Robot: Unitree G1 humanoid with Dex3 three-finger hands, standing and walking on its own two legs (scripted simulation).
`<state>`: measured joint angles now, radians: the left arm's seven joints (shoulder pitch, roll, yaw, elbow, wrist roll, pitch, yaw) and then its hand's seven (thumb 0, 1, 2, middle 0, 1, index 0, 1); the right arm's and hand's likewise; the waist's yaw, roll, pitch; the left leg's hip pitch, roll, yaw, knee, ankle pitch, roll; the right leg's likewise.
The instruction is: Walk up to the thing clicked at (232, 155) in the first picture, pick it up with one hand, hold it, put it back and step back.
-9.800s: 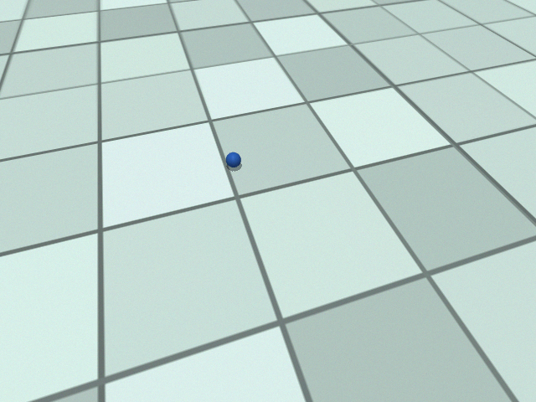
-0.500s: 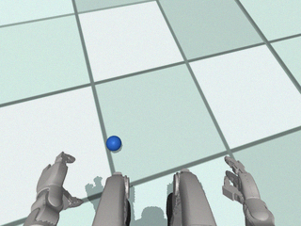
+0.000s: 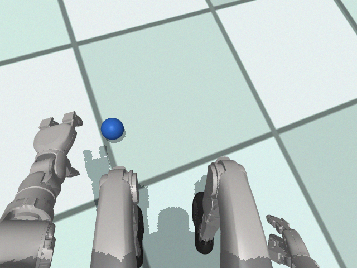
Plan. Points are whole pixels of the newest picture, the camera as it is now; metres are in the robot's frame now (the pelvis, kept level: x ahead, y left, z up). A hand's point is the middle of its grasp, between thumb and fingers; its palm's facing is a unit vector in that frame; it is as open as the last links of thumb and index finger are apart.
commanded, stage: rise first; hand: left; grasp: from above
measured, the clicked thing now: (112, 128) +0.50 +0.19 -0.39
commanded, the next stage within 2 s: approach in 1.44 s
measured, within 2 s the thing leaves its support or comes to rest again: neither
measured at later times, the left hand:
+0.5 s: hand (81, 141) +0.42 +0.25 -0.24, palm faces -0.47 -0.03 -0.88, open 14.0 cm
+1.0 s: hand (87, 137) +0.44 +0.24 -0.27, palm faces -0.48 -0.03 -0.88, open 14.0 cm
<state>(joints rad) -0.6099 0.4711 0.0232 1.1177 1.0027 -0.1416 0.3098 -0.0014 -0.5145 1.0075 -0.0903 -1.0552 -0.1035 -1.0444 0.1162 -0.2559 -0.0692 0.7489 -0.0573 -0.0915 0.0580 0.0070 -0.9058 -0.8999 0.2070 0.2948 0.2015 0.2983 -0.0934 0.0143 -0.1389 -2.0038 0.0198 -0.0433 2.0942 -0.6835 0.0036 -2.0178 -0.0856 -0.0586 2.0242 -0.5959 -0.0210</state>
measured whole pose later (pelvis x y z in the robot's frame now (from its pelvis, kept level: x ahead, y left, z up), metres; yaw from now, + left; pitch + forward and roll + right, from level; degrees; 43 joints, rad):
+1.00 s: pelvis +0.01 +0.01 -0.08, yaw -2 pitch +36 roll -5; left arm -0.87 0.57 0.06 1.42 1.27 -0.19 0.49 0.00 -0.51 0.99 -0.10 -1.03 -0.11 -1.02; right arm 0.15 -0.28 -0.03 0.77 -0.14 -0.10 0.14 0.00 -0.91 -0.90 0.21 0.29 0.20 0.30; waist -0.20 0.00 -0.07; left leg -2.25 0.01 -0.06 2.34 -0.73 0.02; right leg -2.25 -0.09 -0.05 2.25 -0.63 0.00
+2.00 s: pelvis +0.01 +0.01 -0.10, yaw -4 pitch +36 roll -8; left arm -1.19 0.63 0.06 1.66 1.30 -0.08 0.53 0.00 -0.45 0.93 -0.07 -1.11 -0.12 -1.06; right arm 0.18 -0.30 0.07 0.75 -0.20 -0.13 0.22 0.00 -0.90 -0.89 0.20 0.29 0.20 0.30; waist -0.34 0.03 -0.03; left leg -2.33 0.02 -0.09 2.43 -0.74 0.03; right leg -2.32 -0.08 -0.08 2.30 -0.62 0.00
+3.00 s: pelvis +0.01 +0.01 -0.11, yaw -4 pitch +34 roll -8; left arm -1.04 0.66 0.07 1.62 1.30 -0.21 0.53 0.00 -0.51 0.98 -0.08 -1.06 -0.09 -1.04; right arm 0.21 -0.29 0.07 0.78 -0.21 -0.15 0.23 0.00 -0.90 -0.89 0.21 0.29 0.20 0.30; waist -0.30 0.00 0.02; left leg -2.34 0.01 -0.10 2.46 -0.73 0.02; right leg -2.32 -0.08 -0.08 2.33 -0.61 0.00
